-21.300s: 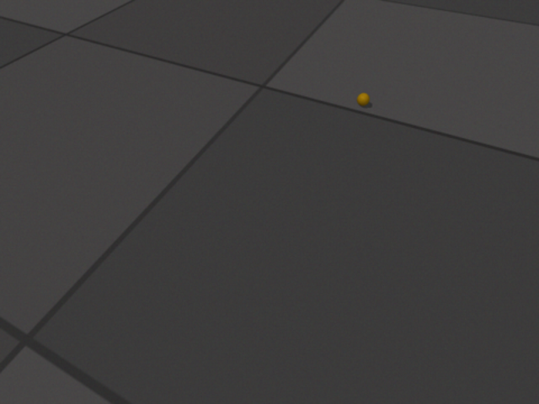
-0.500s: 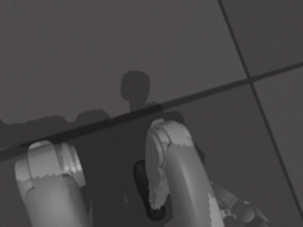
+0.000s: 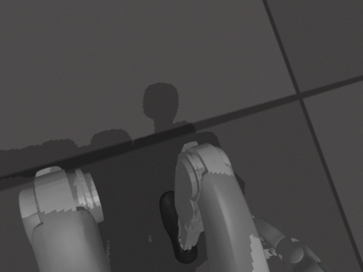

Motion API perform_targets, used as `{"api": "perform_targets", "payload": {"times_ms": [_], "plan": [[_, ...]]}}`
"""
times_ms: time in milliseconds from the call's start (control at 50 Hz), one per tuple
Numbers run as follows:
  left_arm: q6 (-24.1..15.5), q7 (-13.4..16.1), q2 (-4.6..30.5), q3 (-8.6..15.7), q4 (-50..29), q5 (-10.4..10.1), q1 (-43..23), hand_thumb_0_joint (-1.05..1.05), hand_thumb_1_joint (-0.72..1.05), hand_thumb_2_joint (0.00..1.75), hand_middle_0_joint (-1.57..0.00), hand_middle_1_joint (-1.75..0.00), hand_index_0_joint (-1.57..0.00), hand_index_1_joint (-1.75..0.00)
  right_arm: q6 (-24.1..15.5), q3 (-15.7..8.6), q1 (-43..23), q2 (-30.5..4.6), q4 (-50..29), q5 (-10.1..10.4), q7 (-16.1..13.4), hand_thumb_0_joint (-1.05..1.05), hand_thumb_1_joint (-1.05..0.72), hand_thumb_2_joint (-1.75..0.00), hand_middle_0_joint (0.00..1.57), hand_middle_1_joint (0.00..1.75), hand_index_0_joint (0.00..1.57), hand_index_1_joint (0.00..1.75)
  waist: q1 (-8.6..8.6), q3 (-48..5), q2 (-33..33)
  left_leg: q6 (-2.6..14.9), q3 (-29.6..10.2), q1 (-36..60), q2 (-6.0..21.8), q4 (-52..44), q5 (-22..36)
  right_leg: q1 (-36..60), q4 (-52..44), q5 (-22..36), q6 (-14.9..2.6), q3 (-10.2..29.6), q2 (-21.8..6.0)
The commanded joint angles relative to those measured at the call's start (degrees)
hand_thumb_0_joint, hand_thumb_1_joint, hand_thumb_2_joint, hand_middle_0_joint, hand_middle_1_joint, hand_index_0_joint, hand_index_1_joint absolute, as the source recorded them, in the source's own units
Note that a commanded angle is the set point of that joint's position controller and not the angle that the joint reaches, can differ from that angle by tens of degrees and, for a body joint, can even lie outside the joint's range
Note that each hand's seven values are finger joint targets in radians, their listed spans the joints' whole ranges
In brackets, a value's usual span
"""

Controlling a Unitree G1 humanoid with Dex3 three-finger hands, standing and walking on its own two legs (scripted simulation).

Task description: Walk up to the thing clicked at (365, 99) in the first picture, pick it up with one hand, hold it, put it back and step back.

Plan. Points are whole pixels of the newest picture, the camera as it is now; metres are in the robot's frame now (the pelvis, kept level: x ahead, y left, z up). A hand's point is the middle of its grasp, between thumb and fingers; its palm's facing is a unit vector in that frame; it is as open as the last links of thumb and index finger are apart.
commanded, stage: close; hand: left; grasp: from above
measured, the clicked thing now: out of the picture +0.36 +0.42 -0.24
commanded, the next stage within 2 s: none
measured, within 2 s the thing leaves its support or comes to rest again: neither
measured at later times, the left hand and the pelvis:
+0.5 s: hand out of the picture +0.34 +0.41 -0.23, palm faces -0.43 -0.21 -0.88, open 10.0 cm; pelvis +0.00 +0.00 +0.00, yaw +0 degrees
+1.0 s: hand out of the picture +0.35 +0.41 -0.22, palm faces -0.40 -0.20 -0.89, open 9.6 cm; pelvis +0.00 +0.00 +0.00, yaw +0 degrees
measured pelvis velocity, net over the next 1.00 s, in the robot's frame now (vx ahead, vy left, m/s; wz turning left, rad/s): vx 0.00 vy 0.00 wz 0.00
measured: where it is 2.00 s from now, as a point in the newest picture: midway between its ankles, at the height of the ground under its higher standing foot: (137, 256)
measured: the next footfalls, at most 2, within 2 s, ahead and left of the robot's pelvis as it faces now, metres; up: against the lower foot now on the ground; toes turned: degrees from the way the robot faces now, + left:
none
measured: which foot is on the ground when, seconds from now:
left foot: down 0.00-1.00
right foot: down 0.00-1.00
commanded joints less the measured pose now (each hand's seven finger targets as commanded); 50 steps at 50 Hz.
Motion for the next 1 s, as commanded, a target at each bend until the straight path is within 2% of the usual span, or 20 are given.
{"api": "perform_targets", "payload": {"times_ms": [0, 40, 80, 180, 200, 220, 240, 280, 300, 360, 440, 520, 600, 640, 660, 740, 760, 800, 820, 980], "plan": [[-0.34, 2.56, 16.41, 1.4, -6.05, -1.35, -10.21, 0.0, 0.09, 0.57, -0.34, -0.88, -0.44, -0.78, -0.46, -5.36, 6.71, -18.35, 0.02, 0.29, -0.66, 0.0, -0.87, -0.89, 0.2, 0.3, 0.2, 0.3, -1.02, -35.19, 28.19, 0.34, 7.45, 27.85, 1.1, -15.9, 9.92, 13.24, -12.01, 12.4, -4.91, -6.46, 1.29], [-0.2, 2.83, 16.13, 1.23, -6.93, -1.61, -10.54, 0.0, 0.07, 0.58, -0.34, -0.88, -0.43, -0.78, -0.54, -5.47, 6.48, -18.32, 0.39, 0.21, -0.53, 0.0, -0.87, -0.89, 0.2, 0.3, 0.2, 0.3, -0.72, -35.31, 28.47, 0.22, 7.37, 27.94, 0.99, -16.3, 9.58, 12.57, -11.78, 11.83, -5.0, -6.6, 1.38], [0.24, 2.43, 16.47, 0.58, -6.32, -0.5, -10.68, 0.0, 0.09, 0.58, -0.34, -0.9, -0.44, -0.79, -0.88, -5.51, 6.19, -18.32, 0.01, 0.31, -0.37, 0.0, -0.87, -0.89, 0.2, 0.3, 0.2, 0.3, -0.94, -35.2, 30.42, 0.02, 7.27, 29.65, 1.16, -16.07, 9.77, 11.22, -10.65, 12.08, -5.11, -6.73, 1.18], [0.52, 2.69, 15.24, 1.07, -6.57, -1.59, -10.85, 0.0, 0.11, 0.6, -0.35, -0.9, -0.46, -0.79, -0.86, -5.83, 6.44, -18.53, 0.41, 0.38, 0.07, 0.0, -0.87, -0.89, 0.2, 0.3, 0.2, 0.3, -0.76, -35.86, 29.96, -0.07, 6.61, 29.77, 1.16, -16.66, 11.56, 11.41, -10.65, 13.75, -4.99, -7.21, 1.23], [0.8, 2.46, 15.28, 0.58, -6.19, -0.97, -10.17, 0.0, 0.1, 0.6, -0.35, -0.91, -0.45, -0.81, -0.92, -5.75, 6.69, -18.45, 0.37, 0.51, 0.08, 0.0, -0.87, -0.89, 0.2, 0.3, 0.2, 0.3, -0.67, -35.6, 30.34, 0.0, 6.96, 30.24, 1.04, -16.56, 11.62, 11.47, -10.75, 13.91, -4.93, -6.95, 1.24], [0.81, 2.46, 16.23, 1.48, -6.63, -0.87, -10.0, 0.0, 0.11, 0.59, -0.35, -0.91, -0.45, -0.8, -0.82, -5.88, 6.81, -18.44, 0.08, 0.59, 0.15, 0.0, -0.87, -0.89, 0.2, 0.3, 0.2, 0.3, -0.27, -36.47, 31.42, -0.01, 7.07, 30.38, 1.09, -16.98, 12.2, 12.19, -10.87, 14.37, -4.96, -6.81, 1.33], [1.1, 2.19, 16.38, 1.09, -5.4, -0.48, -10.15, 0.0, 0.11, 0.58, -0.34, -0.91, -0.45, -0.8, -0.89, -5.77, 6.89, -18.47, -0.09, 0.57, 0.26, 0.0, -0.87, -0.89, 0.2, 0.3, 0.2, 0.3, -0.87, -35.36, 30.28, 0.06, 7.11, 29.66, 1.11, -16.29, 11.83, 11.62, -10.49, 14.32, -4.89, -6.84, 1.15], [1.25, 1.89, 15.49, 1.61, -5.83, -1.32, -8.64, 0.0, 0.11, 0.58, -0.35, -0.9, -0.46, -0.79, -0.78, -6.04, 6.92, -18.56, -0.19, 0.84, 0.26, 0.0, -0.87, -0.89, 0.2, 0.3, 0.2, 0.3, 0.06, -36.1, 29.13, 0.22, 7.15, 29.33, 1.03, -16.66, 11.9, 12.63, -11.31, 14.14, -4.84, -6.73, 1.28], [1.25, 1.59, 15.51, 1.01, -4.7, -1.32, -9.3, 0.0, 0.11, 0.59, -0.35, -0.9, -0.45, -0.8, -1.0, -5.87, 6.47, -18.53, -0.71, 0.92, 0.39, 0.0, -0.87, -0.89, 0.2, 0.3, 0.2, 0.3, -1.06, -34.79, 28.89, 0.33, 7.03, 28.64, 1.1, -15.98, 11.33, 11.71, -10.69, 13.9, -4.77, -6.81, 1.09], [0.71, 1.22, 15.29, 0.9, -4.93, -1.77, -9.99, 0.0, 0.12, 0.56, -0.33, -0.92, -0.45, -0.8, -0.98, -5.75, 7.02, -18.51, -0.44, 1.04, 0.35, 0.0, -0.87, -0.89, 0.2, 0.3, 0.2, 0.3, -1.12, -34.15, 27.41, 0.51, 6.91, 27.59, 0.99, -16.2, 10.24, 11.84, -11.16, 13.04, -4.76, -6.81, 1.1], [-0.1, 0.64, 17.27, 1.62, -4.51, -1.51, -9.65, 0.0, 0.11, 0.56, -0.35, -0.89, -0.46, -0.78, -0.99, -5.54, 6.44, -19.28, -1.73, 1.14, 0.25, 0.0, -0.87, -0.89, 0.2, 0.3, 0.2, 0.3, -1.52, -34.01, 27.37, 0.55, 6.33, 28.39, 1.18, -16.17, 9.68, 11.76, -10.49, 12.31, -4.56, -7.13, 0.96], [-1.01, 0.89, 17.84, 1.73, -8.07, -1.36, -10.86, 0.0, 0.15, 0.55, -0.38, -0.89, -0.49, -0.77, -0.81, -5.45, 6.52, -18.63, -1.49, 1.06, -0.21, 0.0, -0.87, -0.89, 0.2, 0.3, 0.2, 0.3, -0.89, -35.52, 28.11, 0.49, 7.53, 28.52, 1.17, -15.91, 9.4, 13.51, -11.99, 11.92, -4.65, -6.15, 1.36], [-0.86, 1.58, 16.45, 1.4, -7.01, -1.42, -10.1, 0.0, 0.12, 0.54, -0.35, -0.87, -0.46, -0.76, -0.66, -5.67, 6.84, -18.23, -0.18, 0.74, -0.36, 0.0, -0.87, -0.89, 0.2, 0.3, 0.2, 0.3, -0.98, -35.39, 27.99, 0.39, 7.68, 28.36, 1.22, -15.42, 10.13, 13.42, -12.07, 12.26, -4.78, -5.93, 1.43], [-0.8, 1.95, 17.5, 1.98, -7.11, -1.45, -10.49, 0.0, 0.13, 0.54, -0.36, -0.87, -0.47, -0.76, -0.59, -5.5, 6.99, -18.68, -0.25, 0.76, -0.36, 0.0, -0.87, -0.89, 0.2, 0.3, 0.2, 0.3, -1.05, -35.11, 28.73, 0.31, 7.44, 28.56, 1.1, -16.01, 10.56, 12.55, -11.59, 12.51, -4.86, -6.49, 1.33], [-0.52, 1.87, 16.79, 1.16, -6.25, -0.97, -9.97, 0.0, 0.13, 0.55, -0.36, -0.87, -0.47, -0.76, -0.64, -5.56, 6.82, -18.46, -0.53, 0.66, -0.4, 0.0, -0.87, -0.89, 0.2, 0.3, 0.2, 0.3, -1.21, -34.67, 28.69, 0.28, 7.45, 28.32, 1.22, -15.85, 9.96, 12.29, -11.64, 12.13, -5.01, -6.23, 1.35], [0.11, 2.07, 16.75, 1.53, -6.1, -1.22, -9.72, 0.0, 0.17, 0.61, -0.4, -0.88, -0.5, -0.78, -0.57, -5.74, 6.05, -18.42, -0.18, 0.95, -0.44, 0.0, -0.87, -0.89, 0.2, 0.3, 0.2, 0.3, -0.04, -34.89, 29.12, 0.06, 7.42, 28.29, 1.22, -16.46, 9.86, 11.61, -11.42, 11.93, -5.21, -6.32, 1.38], [0.38, 1.76, 16.15, 0.53, -5.39, -0.69, -9.77, 0.0, 0.18, 0.62, -0.41, -0.89, -0.51, -0.79, -0.82, -5.85, 6.43, -18.49, -0.41, 0.87, -0.27, 0.0, -0.87, -0.89, 0.2, 0.3, 0.2, 0.3, -0.87, -34.14, 29.16, 0.18, 7.58, 28.2, 1.15, -15.86, 9.62, 11.43, -11.08, 11.99, -5.08, -6.28, 1.22], [0.59, 1.77, 16.86, 1.33, -5.8, -1.11, -10.23, 0.0, 0.19, 0.61, -0.43, -0.86, -0.52, -0.76, -0.84, -5.64, 6.93, -18.71, -0.51, 0.91, -0.15, 0.0, -0.87, -0.89, 0.2, 0.3, 0.2, 0.3, -0.87, -33.92, 28.15, 0.42, 7.41, 27.28, 1.01, -15.93, 9.63, 11.56, -11.25, 12.26, -4.93, -6.55, 1.27], [0.55, 1.92, 16.32, 1.41, -6.25, -1.66, -9.63, 0.0, 0.19, 0.6, -0.43, -0.85, -0.52, -0.76, -0.67, -5.86, 6.69, -18.54, -0.21, 1.04, -0.27, 0.0, -0.87, -0.89, 0.2, 0.3, 0.2, 0.3, -0.04, -35.07, 27.67, 0.45, 7.32, 27.29, 1.03, -16.31, 9.78, 12.29, -11.92, 12.19, -5.01, -6.3, 1.5], [0.38, 0.81, 16.71, 1.32, -6.39, -1.68, -10.45, 0.0, 0.21, 0.58, -0.44, -0.87, -0.54, -0.76, -1.19, -6.02, 6.89, -18.9, -0.46, 1.21, 0.09, 0.0, -0.87, -0.89, 0.2, 0.3, 0.2, 0.3, -0.8, -34.07, 29.2, 0.16, 6.64, 29.01, 1.1, -16.58, 9.5, 10.65, -10.36, 12.01, -4.78, -6.92, 0.84]]}}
